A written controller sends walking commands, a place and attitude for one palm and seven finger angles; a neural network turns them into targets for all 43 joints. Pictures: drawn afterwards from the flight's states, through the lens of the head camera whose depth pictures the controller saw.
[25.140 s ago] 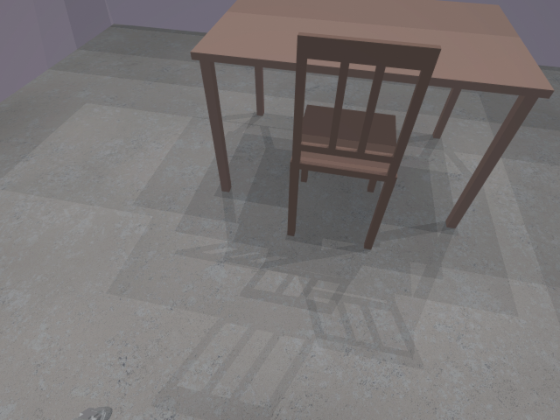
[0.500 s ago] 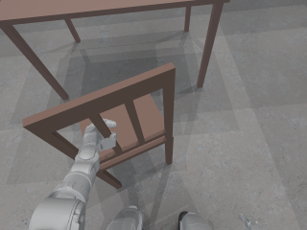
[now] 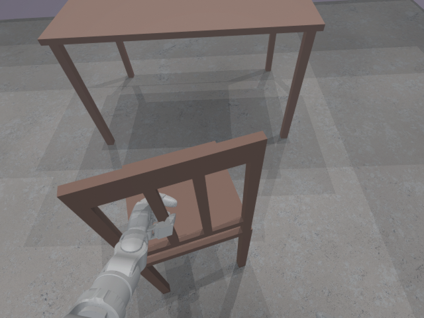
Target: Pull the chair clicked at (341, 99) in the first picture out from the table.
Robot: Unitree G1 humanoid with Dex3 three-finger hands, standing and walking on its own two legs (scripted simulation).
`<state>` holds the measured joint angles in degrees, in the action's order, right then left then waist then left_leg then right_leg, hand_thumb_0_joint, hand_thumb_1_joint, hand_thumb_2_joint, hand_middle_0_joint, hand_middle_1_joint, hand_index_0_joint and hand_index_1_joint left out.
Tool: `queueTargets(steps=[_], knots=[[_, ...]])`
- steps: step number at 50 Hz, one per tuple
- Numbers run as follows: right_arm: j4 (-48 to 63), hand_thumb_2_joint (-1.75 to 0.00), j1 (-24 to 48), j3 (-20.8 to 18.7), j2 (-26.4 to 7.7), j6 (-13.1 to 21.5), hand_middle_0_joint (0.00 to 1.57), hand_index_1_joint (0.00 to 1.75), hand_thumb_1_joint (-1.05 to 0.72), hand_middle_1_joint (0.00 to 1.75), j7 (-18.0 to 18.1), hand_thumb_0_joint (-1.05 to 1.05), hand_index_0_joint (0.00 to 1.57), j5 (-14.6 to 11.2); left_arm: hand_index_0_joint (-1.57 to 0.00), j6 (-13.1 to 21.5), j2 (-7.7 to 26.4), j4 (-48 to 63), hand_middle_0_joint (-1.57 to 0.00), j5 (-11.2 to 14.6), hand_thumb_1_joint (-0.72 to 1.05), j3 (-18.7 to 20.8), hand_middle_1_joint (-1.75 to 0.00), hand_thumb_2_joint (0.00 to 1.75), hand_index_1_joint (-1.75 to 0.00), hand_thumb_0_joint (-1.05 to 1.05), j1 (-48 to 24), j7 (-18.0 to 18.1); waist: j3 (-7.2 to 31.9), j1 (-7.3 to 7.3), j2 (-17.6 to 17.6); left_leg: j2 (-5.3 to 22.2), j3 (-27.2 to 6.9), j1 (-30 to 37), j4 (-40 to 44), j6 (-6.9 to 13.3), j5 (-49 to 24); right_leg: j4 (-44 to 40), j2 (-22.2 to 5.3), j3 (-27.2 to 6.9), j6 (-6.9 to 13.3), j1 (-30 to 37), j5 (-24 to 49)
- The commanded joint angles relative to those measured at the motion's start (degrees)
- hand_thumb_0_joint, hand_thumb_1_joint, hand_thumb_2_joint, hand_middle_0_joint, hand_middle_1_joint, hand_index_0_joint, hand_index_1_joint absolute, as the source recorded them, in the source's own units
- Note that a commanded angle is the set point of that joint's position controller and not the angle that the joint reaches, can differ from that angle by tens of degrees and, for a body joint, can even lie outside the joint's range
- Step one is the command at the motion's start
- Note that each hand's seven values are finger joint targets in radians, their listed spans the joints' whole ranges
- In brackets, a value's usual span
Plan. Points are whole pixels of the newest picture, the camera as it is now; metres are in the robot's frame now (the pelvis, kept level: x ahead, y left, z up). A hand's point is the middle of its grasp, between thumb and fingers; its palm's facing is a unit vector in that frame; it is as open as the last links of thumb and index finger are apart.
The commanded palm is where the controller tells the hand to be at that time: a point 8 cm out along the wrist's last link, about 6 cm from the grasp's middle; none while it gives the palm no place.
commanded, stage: stop walking, hand still on the chair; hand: left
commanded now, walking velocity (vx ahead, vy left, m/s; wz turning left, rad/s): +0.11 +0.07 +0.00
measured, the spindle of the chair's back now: (163, 218) +0.34 +0.13 -0.10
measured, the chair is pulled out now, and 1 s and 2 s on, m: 0.62 0.66 0.66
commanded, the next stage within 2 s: open the thumb and straighten the fingers in 0.60 s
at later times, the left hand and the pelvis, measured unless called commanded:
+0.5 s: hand (163, 243) +0.27 +0.12 -0.06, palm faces -0.10 -0.98 -0.19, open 5.6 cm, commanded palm +0.26 +0.17 -0.05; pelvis +0.00 +0.02 +0.00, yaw -1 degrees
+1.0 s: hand (158, 239) +0.28 +0.13 -0.06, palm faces -0.10 -0.98 -0.16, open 9.6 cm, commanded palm +0.26 +0.18 -0.04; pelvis +0.00 +0.02 -0.01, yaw +0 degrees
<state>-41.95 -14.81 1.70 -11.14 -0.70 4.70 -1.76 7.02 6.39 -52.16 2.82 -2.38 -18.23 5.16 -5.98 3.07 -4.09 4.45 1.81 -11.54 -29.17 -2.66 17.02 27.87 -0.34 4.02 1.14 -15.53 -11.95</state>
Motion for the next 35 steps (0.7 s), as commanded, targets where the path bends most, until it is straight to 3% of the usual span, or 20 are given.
queueTargets(steps=[1,5,6,7,10,13,18,20,22,24,27,32,34,35], knots=[[6.3,-0.90,2.8,-3.0,-8.2,2.2,0.20,0.30,-0.90,0.30,2.0,0.00,0.20,0.8,-0.50,3.3,7.3,10.3,-0.50,-1.5,0.90,0.9,-1.45,0.90,-1.45,0.00,-13.4,0.7,17.0,-1.37,7.8,1.0,-1.4,3.2,4.9,3.7,-3.0,-7.7,-7.9,-8.9,0.3,6.2,-3.1],[6.5,-0.90,4.1,-2.8,-7.6,1.9,0.20,0.30,-0.90,0.30,2.5,0.00,0.20,0.9,-0.50,3.4,6.0,10.2,-0.50,-1.5,0.90,0.1,-1.45,0.90,-1.45,0.00,-9.8,0.8,13.9,-1.78,7.4,0.8,-1.3,2.8,5.6,4.1,-1.7,-9.3,-7.5,-8.8,0.1,3.4,-8.3],[7.0,-0.90,4.1,-2.6,-7.2,1.8,0.20,0.30,-0.90,0.30,2.5,0.00,0.20,0.8,-0.50,3.4,5.0,10.9,-0.50,-1.4,0.90,-0.7,-1.45,0.90,-1.45,0.00,-9.4,0.7,13.4,-1.70,8.9,0.8,-1.6,2.7,5.7,4.0,-2.0,-9.5,-7.4,-8.8,0.4,3.1,-8.5],[7.2,-0.90,4.4,-2.6,-7.2,1.8,0.20,0.30,-0.90,0.30,2.6,0.00,0.20,0.8,-0.50,3.5,4.8,11.4,-0.50,-1.4,0.90,-0.8,-1.45,0.90,-1.45,0.00,-8.8,0.8,13.2,-1.68,9.0,0.8,-1.6,2.8,5.8,4.0,-3.0,-9.2,-7.5,-8.6,0.5,3.1,-7.6],[7.7,-0.90,5.1,-2.5,-7.2,2.0,0.20,0.30,-0.90,0.30,2.7,0.00,0.20,0.9,-0.50,3.7,4.2,13.6,-0.50,-1.6,0.90,-1.4,-1.45,0.90,-1.45,0.00,-6.7,0.9,13.4,-1.92,4.3,1.9,-2.6,3.7,6.9,4.1,-8.5,-6.5,-6.0,-7.0,0.3,3.3,-0.3],[8.0,-0.90,5.0,-2.8,-7.9,2.2,0.20,0.30,-0.90,0.30,2.9,0.00,0.20,0.8,-0.50,3.5,4.7,15.0,-0.50,-1.6,0.90,-1.6,-1.45,0.90,-1.45,0.00,-4.0,0.9,14.3,-1.96,4.3,2.9,-3.7,3.6,7.5,3.9,-14.3,-3.9,-5.4,-5.5,0.0,5.6,7.9],[8.5,-0.90,5.5,-2.8,-8.0,2.4,0.20,0.30,-0.90,0.30,2.8,0.00,0.20,1.2,-0.50,3.3,4.5,17.4,-0.50,-1.8,0.90,-2.3,-1.45,0.90,-1.45,0.00,-1.8,0.9,14.7,-2.09,2.3,2.9,-3.1,3.7,7.5,3.5,-15.3,-3.5,-5.6,-6.1,0.0,6.0,11.5],[8.8,-0.90,5.4,-2.7,-7.8,2.4,0.20,0.30,-0.90,0.30,2.6,0.00,0.20,1.3,-0.50,3.1,4.4,18.3,-0.50,-2.0,0.90,-2.2,-1.45,0.90,-1.45,0.00,-1.7,1.1,15.5,-2.23,4.4,2.8,-2.9,3.9,7.3,3.3,-15.1,-3.4,-5.5,-6.1,0.1,6.9,12.2],[9.0,-0.90,5.6,-2.7,-7.8,2.3,0.20,0.30,-0.90,0.30,2.6,0.00,0.20,1.4,-0.50,3.0,4.4,18.6,-0.50,-2.0,0.90,-2.3,-1.45,0.90,-1.45,0.00,-1.4,1.1,15.9,-2.18,4.8,2.7,-2.5,4.1,7.0,3.1,-15.1,-3.5,-5.8,-6.5,0.3,7.0,13.3],[8.8,-0.90,5.6,-2.7,-7.8,2.4,0.20,0.30,-0.90,0.30,2.7,0.00,0.20,1.4,-0.50,2.9,4.8,18.9,-0.50,-2.0,0.90,-2.0,-1.45,0.90,-1.45,0.00,-0.6,1.2,15.8,-2.21,2.5,2.6,-2.4,4.1,7.4,3.2,-14.9,-3.7,-5.8,-6.4,0.2,7.0,13.0],[8.9,-0.90,5.7,-2.6,-7.6,2.2,0.20,0.30,-0.90,0.30,2.7,0.00,0.20,1.5,-0.50,2.8,4.4,19.0,-0.50,-2.0,0.90,-2.3,-1.45,0.90,-1.45,0.00,-0.3,1.1,16.5,-2.19,5.3,2.7,-2.2,4.9,6.9,3.1,-15.4,-3.8,-6.0,-6.9,0.4,7.1,14.8],[8.7,-0.90,5.9,-2.6,-7.6,2.1,0.20,0.30,-0.90,0.30,2.9,0.00,0.20,1.4,-0.50,2.7,4.4,19.6,-0.50,-1.9,0.90,-2.4,-1.45,0.90,-1.45,0.00,0.1,1.1,17.0,-2.00,6.2,2.6,-1.9,5.4,6.6,2.9,-16.2,-3.8,-6.5,-6.8,0.4,7.4,16.9],[8.4,-0.90,5.8,-2.6,-7.7,2.0,0.20,0.30,-0.90,0.30,3.1,0.00,0.20,1.4,-0.50,2.5,4.9,19.1,-0.50,-1.8,0.90,-2.2,-1.45,0.90,-1.45,0.00,1.0,1.1,16.7,-2.01,5.0,2.5,-1.8,5.1,7.0,3.0,-15.5,-4.1,-6.4,-6.5,0.2,7.3,16.1],[9.5,-0.90,6.3,-2.8,-7.4,2.1,0.20,0.30,-0.90,0.30,2.9,0.00,0.20,1.5,-0.50,3.2,6.8,26.0,-0.50,-1.9,0.90,-0.5,-1.45,0.90,-1.45,0.00,1.2,1.3,17.5,-2.39,5.7,2.4,-1.9,5.5,6.7,3.0,-16.4,-4.0,-6.4,-6.7,0.3,8.5,17.5]])
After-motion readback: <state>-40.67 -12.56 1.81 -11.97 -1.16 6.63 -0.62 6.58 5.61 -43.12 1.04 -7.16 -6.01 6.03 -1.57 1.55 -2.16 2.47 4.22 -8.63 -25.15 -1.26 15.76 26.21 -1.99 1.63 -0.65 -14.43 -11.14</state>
